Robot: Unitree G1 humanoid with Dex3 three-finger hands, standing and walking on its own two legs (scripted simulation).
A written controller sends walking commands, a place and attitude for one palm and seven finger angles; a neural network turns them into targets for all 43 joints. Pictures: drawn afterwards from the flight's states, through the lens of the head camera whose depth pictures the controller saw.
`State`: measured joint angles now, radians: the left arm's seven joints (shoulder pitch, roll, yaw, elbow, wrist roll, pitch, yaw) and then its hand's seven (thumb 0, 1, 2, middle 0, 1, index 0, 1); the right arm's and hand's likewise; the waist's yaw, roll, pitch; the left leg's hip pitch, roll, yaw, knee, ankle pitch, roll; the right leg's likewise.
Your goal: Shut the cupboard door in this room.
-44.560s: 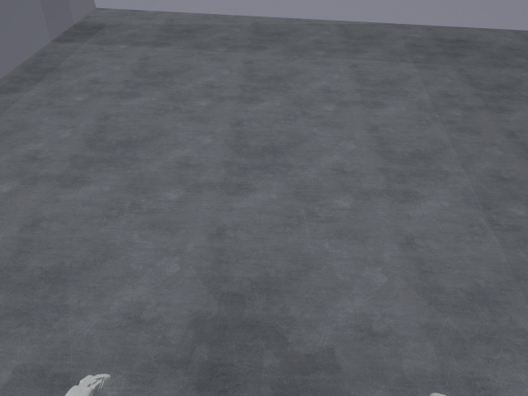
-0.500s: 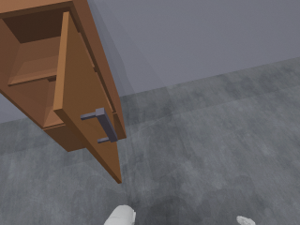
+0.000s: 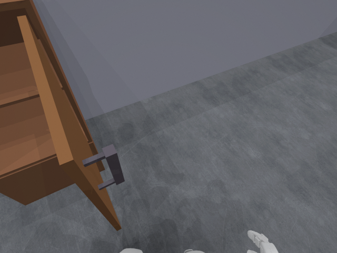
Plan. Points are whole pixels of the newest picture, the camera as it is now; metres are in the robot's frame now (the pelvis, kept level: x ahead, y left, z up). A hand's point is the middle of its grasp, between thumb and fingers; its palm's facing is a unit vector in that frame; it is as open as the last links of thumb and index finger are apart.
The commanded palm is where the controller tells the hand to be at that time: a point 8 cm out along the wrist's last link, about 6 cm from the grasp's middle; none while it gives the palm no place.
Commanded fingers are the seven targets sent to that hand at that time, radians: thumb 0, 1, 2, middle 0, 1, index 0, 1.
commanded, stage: walk around to get in front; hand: left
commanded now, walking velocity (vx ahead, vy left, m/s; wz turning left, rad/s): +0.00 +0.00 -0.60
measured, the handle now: (105, 171) +0.26 +0.18 +0.03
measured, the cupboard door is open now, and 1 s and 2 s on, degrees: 90 100 100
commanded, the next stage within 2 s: none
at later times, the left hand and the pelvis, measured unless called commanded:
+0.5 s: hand (113, 221) +0.20 +0.17 -0.16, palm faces -0.36 -0.89 -0.28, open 7.5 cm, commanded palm none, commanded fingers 0.00 0.90 0.90 -0.20 -0.30 -0.20 -0.30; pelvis +0.03 +0.00 +0.00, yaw -22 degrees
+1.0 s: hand (125, 235) +0.17 +0.13 -0.15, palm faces -0.44 -0.87 -0.22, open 7.4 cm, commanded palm none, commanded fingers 0.00 0.90 0.90 -0.20 -0.30 -0.20 -0.30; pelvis +0.07 -0.04 +0.01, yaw -35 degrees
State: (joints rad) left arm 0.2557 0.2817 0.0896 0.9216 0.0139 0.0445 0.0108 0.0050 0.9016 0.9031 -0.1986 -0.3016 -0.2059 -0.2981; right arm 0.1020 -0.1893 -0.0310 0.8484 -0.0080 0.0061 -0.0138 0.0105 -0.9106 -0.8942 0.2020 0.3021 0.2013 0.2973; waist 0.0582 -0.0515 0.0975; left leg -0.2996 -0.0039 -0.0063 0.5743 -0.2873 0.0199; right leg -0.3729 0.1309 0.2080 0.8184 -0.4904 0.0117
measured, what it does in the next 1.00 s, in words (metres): steps on the spot, turning right: right foot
